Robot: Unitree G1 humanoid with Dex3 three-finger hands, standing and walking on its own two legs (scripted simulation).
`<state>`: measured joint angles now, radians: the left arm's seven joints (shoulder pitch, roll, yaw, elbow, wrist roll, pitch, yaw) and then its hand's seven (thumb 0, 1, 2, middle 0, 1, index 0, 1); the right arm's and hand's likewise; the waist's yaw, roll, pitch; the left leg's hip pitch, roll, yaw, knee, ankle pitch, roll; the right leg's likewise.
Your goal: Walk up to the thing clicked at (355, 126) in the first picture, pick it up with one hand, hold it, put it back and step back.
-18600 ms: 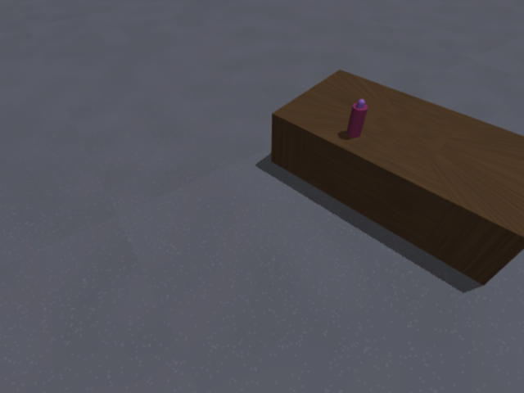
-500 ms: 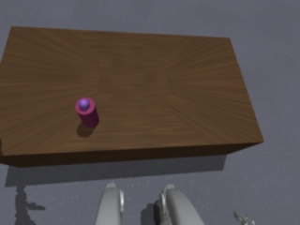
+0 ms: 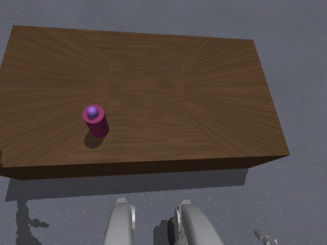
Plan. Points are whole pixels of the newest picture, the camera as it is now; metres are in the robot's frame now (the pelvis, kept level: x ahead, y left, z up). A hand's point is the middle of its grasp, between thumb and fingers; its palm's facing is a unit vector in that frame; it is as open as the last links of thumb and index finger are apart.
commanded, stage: go down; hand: left
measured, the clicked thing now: (96, 120) +0.49 +0.20 -0.23
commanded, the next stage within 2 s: approach in 1.54 s
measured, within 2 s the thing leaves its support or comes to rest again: neither
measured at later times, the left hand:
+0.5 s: hand out of the picture +0.42 +0.41 +0.07, palm faces +0.23 -0.97 +0.00, open 17.4 cm
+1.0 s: hand out of the picture +0.42 +0.41 +0.06, palm faces +0.24 -0.97 +0.01, open 17.5 cm
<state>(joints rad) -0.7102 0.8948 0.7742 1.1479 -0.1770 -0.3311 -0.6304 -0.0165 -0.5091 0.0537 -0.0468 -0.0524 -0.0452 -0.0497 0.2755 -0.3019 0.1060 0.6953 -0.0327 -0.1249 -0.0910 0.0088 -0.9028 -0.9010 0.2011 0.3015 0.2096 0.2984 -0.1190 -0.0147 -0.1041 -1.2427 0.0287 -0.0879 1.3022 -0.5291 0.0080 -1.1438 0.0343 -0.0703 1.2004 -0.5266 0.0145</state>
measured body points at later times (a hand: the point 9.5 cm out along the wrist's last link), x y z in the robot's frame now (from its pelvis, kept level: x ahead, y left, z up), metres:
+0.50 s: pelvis +0.00 +0.00 +0.00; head +0.17 +0.06 +0.41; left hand +0.40 +0.46 +0.07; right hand +0.07 -0.27 -0.10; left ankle +0.03 +0.11 -0.62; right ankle +0.02 -0.14 -0.62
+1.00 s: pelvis +0.00 +0.00 +0.00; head +0.17 +0.06 +0.41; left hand +0.40 +0.46 +0.07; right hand +0.07 -0.27 -0.10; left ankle +0.03 +0.11 -0.62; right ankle +0.02 -0.14 -0.62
